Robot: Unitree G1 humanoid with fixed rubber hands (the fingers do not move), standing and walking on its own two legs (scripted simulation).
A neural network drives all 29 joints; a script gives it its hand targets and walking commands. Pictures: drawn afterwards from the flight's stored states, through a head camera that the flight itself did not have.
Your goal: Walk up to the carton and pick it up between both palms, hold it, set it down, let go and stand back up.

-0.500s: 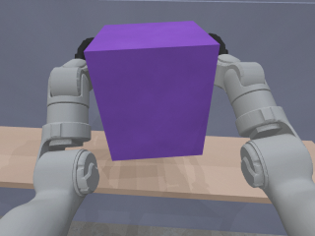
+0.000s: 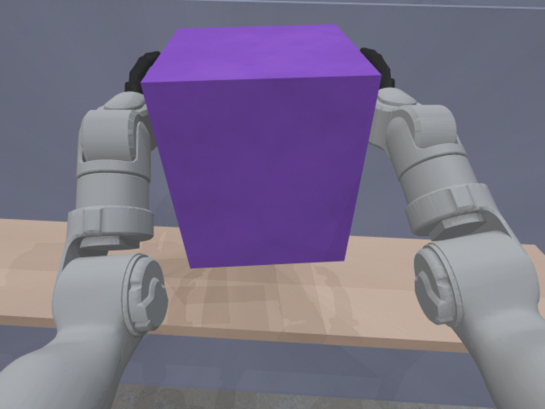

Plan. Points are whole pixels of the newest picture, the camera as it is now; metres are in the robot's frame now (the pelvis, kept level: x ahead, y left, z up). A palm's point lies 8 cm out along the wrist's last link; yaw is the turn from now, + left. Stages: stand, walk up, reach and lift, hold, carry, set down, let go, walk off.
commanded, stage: set down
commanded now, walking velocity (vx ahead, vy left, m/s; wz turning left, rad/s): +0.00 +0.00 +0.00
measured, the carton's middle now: (262, 146) +0.37 +0.00 +0.30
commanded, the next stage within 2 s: none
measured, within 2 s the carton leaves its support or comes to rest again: neither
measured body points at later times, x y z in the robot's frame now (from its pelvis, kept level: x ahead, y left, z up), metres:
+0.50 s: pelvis +0.00 +0.00 +0.00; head -0.06 +0.04 +0.45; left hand +0.42 +0.16 +0.30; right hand +0.40 -0.14 +0.27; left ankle +0.00 +0.11 -0.75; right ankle +0.03 -0.10 -0.75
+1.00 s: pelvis +0.01 +0.01 +0.00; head -0.04 +0.05 +0.45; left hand +0.43 +0.16 +0.26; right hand +0.41 -0.14 +0.24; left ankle +0.00 +0.11 -0.75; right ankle +0.03 -0.10 -0.75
